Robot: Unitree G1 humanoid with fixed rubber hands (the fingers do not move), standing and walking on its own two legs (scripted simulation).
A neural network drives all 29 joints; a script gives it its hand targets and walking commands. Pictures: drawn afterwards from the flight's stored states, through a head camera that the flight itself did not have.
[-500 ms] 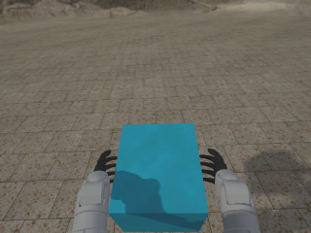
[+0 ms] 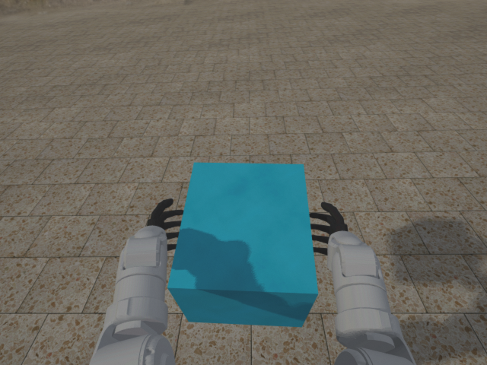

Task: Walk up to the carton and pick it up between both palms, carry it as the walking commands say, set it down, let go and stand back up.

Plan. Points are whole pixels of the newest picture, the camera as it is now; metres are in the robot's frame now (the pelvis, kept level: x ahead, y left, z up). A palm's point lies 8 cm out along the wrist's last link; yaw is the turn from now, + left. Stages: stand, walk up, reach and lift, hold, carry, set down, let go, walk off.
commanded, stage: reach and lift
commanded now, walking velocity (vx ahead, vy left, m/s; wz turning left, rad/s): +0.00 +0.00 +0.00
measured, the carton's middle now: (246, 242) +0.37 +0.01 -0.01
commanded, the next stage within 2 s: hold in 0.50 s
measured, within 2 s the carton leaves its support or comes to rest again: neither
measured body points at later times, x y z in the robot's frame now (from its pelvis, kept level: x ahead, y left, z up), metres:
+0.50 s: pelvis +0.03 +0.04 +0.01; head -0.04 +0.02 +0.45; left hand +0.32 +0.18 +0.06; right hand +0.30 -0.14 +0.04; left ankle +0.02 +0.15 -0.74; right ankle +0.04 -0.10 -0.74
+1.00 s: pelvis +0.00 +0.01 +0.00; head -0.07 -0.02 +0.44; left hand +0.30 +0.17 +0.06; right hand +0.30 -0.15 +0.04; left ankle +0.02 +0.15 -0.74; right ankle +0.04 -0.10 -0.74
